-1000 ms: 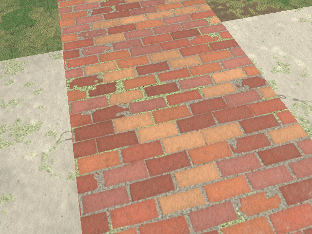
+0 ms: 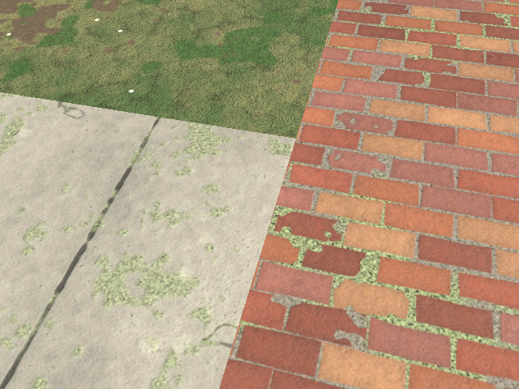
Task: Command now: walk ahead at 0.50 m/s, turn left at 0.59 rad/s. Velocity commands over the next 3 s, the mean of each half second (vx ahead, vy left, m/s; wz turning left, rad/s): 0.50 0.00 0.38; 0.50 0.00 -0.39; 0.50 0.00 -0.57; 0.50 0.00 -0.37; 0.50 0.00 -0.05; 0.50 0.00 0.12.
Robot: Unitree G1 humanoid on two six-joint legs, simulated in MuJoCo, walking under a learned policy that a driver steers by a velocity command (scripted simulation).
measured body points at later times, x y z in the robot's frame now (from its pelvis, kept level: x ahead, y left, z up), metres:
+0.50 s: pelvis +0.25 +0.08 +0.00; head +0.28 +0.10 +0.45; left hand +0.26 +0.34 -0.14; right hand +0.39 -0.16 -0.12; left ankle +0.25 +0.13 -0.74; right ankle +0.27 -0.08 -0.66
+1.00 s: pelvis +0.53 +0.06 -0.01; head +0.56 +0.06 +0.44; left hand +0.65 +0.33 -0.14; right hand +0.59 -0.20 -0.14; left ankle +0.44 +0.20 -0.64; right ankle +0.56 +0.02 -0.74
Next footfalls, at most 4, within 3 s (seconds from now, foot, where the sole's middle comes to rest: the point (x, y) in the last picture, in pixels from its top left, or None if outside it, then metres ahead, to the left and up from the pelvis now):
0.30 left None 0.29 0.14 -0.78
0.86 right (275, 341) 0.60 0.02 -0.78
1.36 left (232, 240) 0.93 0.14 -0.78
1.88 right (333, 208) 1.05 -0.18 -0.78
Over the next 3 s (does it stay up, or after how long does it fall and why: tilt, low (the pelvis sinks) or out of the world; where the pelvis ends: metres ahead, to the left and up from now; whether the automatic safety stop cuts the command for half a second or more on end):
stays up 1.47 -0.37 -0.02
